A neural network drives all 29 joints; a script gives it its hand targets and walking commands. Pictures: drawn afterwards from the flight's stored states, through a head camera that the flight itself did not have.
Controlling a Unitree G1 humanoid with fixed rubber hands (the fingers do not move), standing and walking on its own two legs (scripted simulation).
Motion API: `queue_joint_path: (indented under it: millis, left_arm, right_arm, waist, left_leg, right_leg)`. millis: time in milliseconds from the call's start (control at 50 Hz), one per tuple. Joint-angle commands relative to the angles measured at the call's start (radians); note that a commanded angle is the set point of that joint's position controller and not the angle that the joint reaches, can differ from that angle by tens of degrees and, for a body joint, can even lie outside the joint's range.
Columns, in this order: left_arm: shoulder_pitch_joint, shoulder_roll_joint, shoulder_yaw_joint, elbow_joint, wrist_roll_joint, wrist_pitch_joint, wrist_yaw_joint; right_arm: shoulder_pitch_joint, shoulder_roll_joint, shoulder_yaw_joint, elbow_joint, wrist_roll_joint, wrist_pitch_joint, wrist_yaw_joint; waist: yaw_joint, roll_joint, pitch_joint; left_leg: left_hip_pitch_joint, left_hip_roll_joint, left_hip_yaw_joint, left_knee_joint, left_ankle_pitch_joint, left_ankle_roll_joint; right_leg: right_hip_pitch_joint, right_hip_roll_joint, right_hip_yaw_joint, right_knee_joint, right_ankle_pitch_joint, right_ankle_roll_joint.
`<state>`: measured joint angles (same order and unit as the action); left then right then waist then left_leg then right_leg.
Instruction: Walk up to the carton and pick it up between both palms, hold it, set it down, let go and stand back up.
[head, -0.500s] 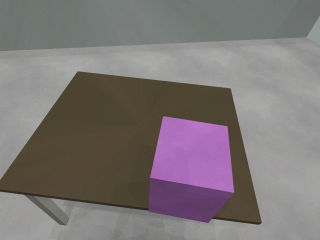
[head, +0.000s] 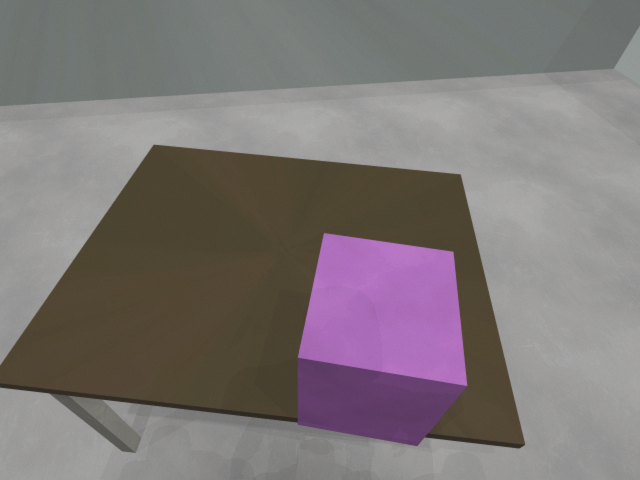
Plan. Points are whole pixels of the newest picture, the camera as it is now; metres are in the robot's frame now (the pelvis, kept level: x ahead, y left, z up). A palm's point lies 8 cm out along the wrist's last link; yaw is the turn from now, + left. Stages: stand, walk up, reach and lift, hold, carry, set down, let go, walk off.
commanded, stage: stand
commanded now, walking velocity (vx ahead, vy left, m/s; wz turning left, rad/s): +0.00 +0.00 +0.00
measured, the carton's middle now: (371, 342) +0.36 -0.08 -0.09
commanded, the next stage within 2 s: none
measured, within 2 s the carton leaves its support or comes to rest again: neither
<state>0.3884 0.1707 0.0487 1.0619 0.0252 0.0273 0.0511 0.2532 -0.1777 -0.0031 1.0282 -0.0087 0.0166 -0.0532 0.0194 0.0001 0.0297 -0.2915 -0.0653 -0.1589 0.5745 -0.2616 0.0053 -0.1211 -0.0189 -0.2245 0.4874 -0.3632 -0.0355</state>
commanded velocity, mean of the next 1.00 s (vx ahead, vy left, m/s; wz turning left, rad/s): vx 0.00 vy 0.00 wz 0.00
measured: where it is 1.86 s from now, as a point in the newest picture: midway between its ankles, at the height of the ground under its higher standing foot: outside the picture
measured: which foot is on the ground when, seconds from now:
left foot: down 0.00-1.00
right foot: down 0.00-1.00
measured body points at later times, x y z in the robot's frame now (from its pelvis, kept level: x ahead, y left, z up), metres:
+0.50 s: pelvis +0.00 +0.00 +0.00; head +0.01 +0.01 +0.45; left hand -0.05 +0.23 -0.16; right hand +0.03 -0.23 -0.15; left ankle +0.02 +0.12 -0.73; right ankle -0.06 -0.08 -0.73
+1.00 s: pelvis +0.00 +0.00 +0.00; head +0.02 +0.01 +0.45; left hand -0.04 +0.22 -0.16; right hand +0.02 -0.23 -0.15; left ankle +0.02 +0.12 -0.73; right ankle -0.06 -0.08 -0.73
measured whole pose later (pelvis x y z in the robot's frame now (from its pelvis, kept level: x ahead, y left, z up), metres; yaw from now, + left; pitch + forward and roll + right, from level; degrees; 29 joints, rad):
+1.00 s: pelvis +0.00 +0.00 +0.00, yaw +0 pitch +0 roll +0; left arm 0.36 0.15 0.04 1.07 0.02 0.03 0.06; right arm 0.27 -0.14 0.00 1.05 -0.01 0.01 -0.05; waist 0.02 -0.02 0.03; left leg -0.30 -0.07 -0.14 0.56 -0.26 0.00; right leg -0.15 -0.04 -0.22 0.52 -0.38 -0.04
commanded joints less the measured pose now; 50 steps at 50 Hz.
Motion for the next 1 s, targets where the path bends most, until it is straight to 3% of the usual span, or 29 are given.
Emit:
queue_joint_path:
  millis: [0,20,40,60,80,120,160,180,200,240,280,340,360,400,440,500,580,640,740,760,860,880,900,960,980]
  left_arm:
    - [0.064,0.092,0.007,-0.015,0.002,-0.012,0.008]
    - [0.041,0.082,-0.001,-0.011,-0.001,-0.009,0.008]
    - [0.036,0.071,0.000,-0.014,-0.004,-0.002,0.006]
    - [0.062,0.053,-0.004,-0.009,-0.006,0.000,0.003]
    - [0.077,0.050,-0.006,-0.001,-0.003,0.002,0.001]
    - [0.077,0.065,-0.001,0.004,-0.003,0.004,0.001]
    - [0.091,0.054,-0.004,0.010,-0.002,0.004,0.001]
    - [0.102,0.050,-0.005,0.020,-0.003,0.003,0.006]
    - [0.089,0.077,0.001,0.021,-0.001,0.002,0.006]
    - [0.070,0.061,-0.005,0.014,0.000,0.004,0.007]
    - [0.065,0.051,-0.006,0.012,-0.002,0.005,0.007]
    - [0.079,0.066,-0.002,0.018,-0.004,-0.001,0.007]
    - [0.069,0.071,-0.001,0.019,0.000,-0.001,0.004]
    - [0.064,0.054,-0.005,0.018,-0.001,-0.002,0.008]
    - [0.068,0.064,0.003,0.019,-0.003,0.001,0.009]
    - [0.085,0.062,0.002,0.027,-0.004,0.003,0.004]
    - [0.091,0.040,-0.004,0.022,0.000,0.008,0.002]
    - [0.073,0.082,0.003,0.020,-0.003,0.001,0.002]
    - [0.058,0.068,-0.006,0.009,-0.001,-0.008,0.005]
    - [0.060,0.065,-0.005,0.011,-0.003,-0.008,0.005]
    - [0.055,0.071,0.004,0.007,0.001,-0.002,0.006]
    - [0.056,0.060,0.004,0.007,-0.003,0.003,0.006]
    - [0.085,0.039,-0.002,0.021,-0.005,0.004,0.006]
    - [0.092,0.058,0.000,0.017,-0.002,0.001,0.010]
    - [0.066,0.084,0.006,0.013,-0.002,0.002,0.007]
  right_arm:
    - [0.035,-0.059,-0.009,-0.029,-0.002,-0.003,0.002]
    - [0.040,-0.054,-0.010,-0.019,-0.009,-0.002,0.005]
    - [0.045,-0.058,-0.012,-0.018,-0.007,-0.007,0.008]
    - [0.045,-0.059,-0.010,-0.012,-0.008,-0.009,0.008]
    - [0.044,-0.082,-0.014,-0.010,-0.007,-0.013,0.003]
    - [0.061,-0.079,-0.012,-0.001,-0.008,-0.011,-0.002]
    - [0.057,-0.087,-0.019,-0.010,-0.007,-0.012,-0.009]
    - [0.044,-0.064,-0.012,-0.016,-0.005,-0.013,-0.004]
    - [0.057,-0.050,-0.008,-0.005,-0.005,-0.013,-0.006]
    - [0.049,-0.062,-0.009,-0.007,-0.003,-0.010,-0.006]
    - [0.042,-0.069,-0.013,-0.005,-0.009,-0.014,-0.010]
    - [0.060,-0.053,-0.013,-0.001,-0.004,-0.014,-0.006]
    - [0.049,-0.051,-0.013,-0.006,-0.004,-0.014,-0.006]
    - [0.039,-0.059,-0.014,-0.009,-0.004,-0.013,-0.001]
    - [0.052,-0.038,-0.011,-0.001,-0.007,-0.013,-0.005]
    - [0.065,-0.063,-0.014,0.000,-0.008,-0.018,-0.004]
    - [0.048,-0.051,-0.012,-0.009,-0.007,-0.014,-0.005]
    - [0.068,-0.033,-0.008,-0.005,-0.004,-0.019,0.002]
    - [0.064,-0.058,-0.017,-0.009,-0.002,-0.016,0.004]
    - [0.067,-0.035,-0.010,-0.002,-0.004,-0.014,0.002]
    - [0.068,-0.057,-0.015,0.001,-0.008,-0.015,-0.002]
    - [0.066,-0.040,-0.010,-0.001,-0.008,-0.017,-0.001]
    - [0.053,-0.052,-0.015,-0.007,-0.007,-0.018,0.002]
    - [0.064,-0.037,-0.015,-0.007,-0.005,-0.017,-0.004]
    - [0.082,-0.026,-0.010,-0.007,-0.002,-0.020,-0.002]
  waist:
    - [-0.012,-0.060,0.021]
    - [-0.019,-0.052,0.057]
    - [-0.018,-0.057,0.053]
    - [-0.005,-0.028,0.053]
    - [0.000,-0.002,0.035]
    - [0.000,-0.008,0.049]
    - [0.001,0.021,-0.006]
    - [0.004,-0.020,0.008]
    - [0.001,0.029,-0.002]
    - [-0.002,0.016,0.046]
    - [0.000,0.031,0.040]
    - [0.000,0.022,0.017]
    - [-0.001,-0.020,0.033]
    - [-0.005,-0.029,0.052]
    - [-0.002,0.015,0.012]
    - [0.001,0.018,0.007]
    - [0.012,-0.005,0.038]
    - [-0.007,0.025,0.044]
    - [-0.014,-0.048,0.033]
    - [-0.010,-0.023,0.050]
    - [-0.005,-0.036,0.040]
    - [-0.002,-0.001,0.039]
    - [0.001,-0.014,0.022]
    - [0.008,0.043,-0.003]
    - [-0.011,0.001,0.028]
  left_leg:
    - [-0.021,0.057,0.024,-0.016,0.190,0.043]
    - [-0.030,0.063,-0.001,-0.041,0.233,0.046]
    - [-0.037,0.080,-0.026,-0.060,0.309,0.049]
    - [-0.031,0.080,-0.031,-0.064,0.334,0.051]
    - [-0.023,0.091,-0.046,-0.072,0.348,0.058]
    - [-0.070,0.093,-0.064,-0.086,0.364,0.055]
    - [-0.031,0.091,-0.059,-0.082,0.326,0.054]
    - [-0.051,0.094,-0.058,-0.078,0.322,0.051]
    - [-0.053,0.089,-0.062,-0.088,0.317,0.051]
    - [-0.049,0.076,-0.037,-0.079,0.328,0.044]
    - [-0.046,0.093,-0.059,-0.092,0.338,0.050]
    - [-0.030,0.083,-0.047,-0.083,0.320,0.049]
    - [-0.071,0.083,-0.050,-0.086,0.297,0.049]
    - [-0.060,0.072,-0.019,-0.069,0.304,0.045]
    - [-0.054,0.077,-0.031,-0.076,0.301,0.046]
    - [-0.057,0.107,-0.090,-0.124,0.271,0.059]
    - [-0.108,0.091,-0.072,-0.128,0.181,0.052]
    - [-0.077,0.065,-0.019,-0.090,0.236,0.035]
    - [-0.047,0.062,0.000,-0.065,0.266,0.036]
    - [-0.040,0.060,0.017,-0.052,0.287,0.031]
    - [-0.061,0.081,-0.025,-0.081,0.300,0.040]
    - [-0.065,0.086,-0.041,-0.088,0.286,0.045]
    - [-0.086,0.091,-0.051,-0.084,0.280,0.049]
    - [-0.055,0.072,-0.013,-0.058,0.295,0.039]
    - [-0.060,0.078,-0.030,-0.072,0.308,0.042]
  right_leg:
    - [0.007,-0.208,0.165,-0.141,0.281,-0.088]
    - [-0.028,-0.184,0.142,-0.131,0.178,-0.066]
    - [0.003,-0.142,0.109,-0.098,0.154,-0.042]
    - [-0.011,-0.131,0.109,-0.093,0.116,-0.032]
    - [0.001,-0.124,0.113,-0.093,0.112,-0.027]
    - [0.036,-0.111,0.104,-0.062,0.159,-0.025]
    - [0.034,-0.117,0.109,-0.064,0.130,-0.027]
    - [0.050,-0.121,0.116,-0.072,0.163,-0.027]
    - [0.058,-0.116,0.108,-0.059,0.137,-0.030]
    - [0.008,-0.130,0.119,-0.076,0.148,-0.035]
    - [0.006,-0.118,0.115,-0.074,0.132,-0.029]
    - [0.018,-0.125,0.125,-0.082,0.133,-0.032]
    - [0.025,-0.121,0.120,-0.085,0.128,-0.031]
    - [0.006,-0.141,0.130,-0.091,0.144,-0.037]
    - [0.026,-0.134,0.121,-0.077,0.100,-0.041]
    - [0.025,-0.097,0.111,-0.056,0.056,-0.025]
    - [0.015,-0.109,0.129,-0.083,0.038,-0.028]
    - [-0.009,-0.139,0.146,-0.114,0.068,-0.040]
    - [-0.023,-0.153,0.143,-0.124,0.112,-0.046]
    - [-0.031,-0.158,0.139,-0.127,0.119,-0.043]
    - [-0.009,-0.126,0.114,-0.084,0.079,-0.037]
    - [-0.012,-0.119,0.118,-0.074,0.064,-0.034]
    - [0.024,-0.113,0.118,-0.069,0.082,-0.033]
    - [0.010,-0.148,0.138,-0.082,0.104,-0.048]
    - [-0.009,-0.131,0.119,-0.069,0.107,-0.042]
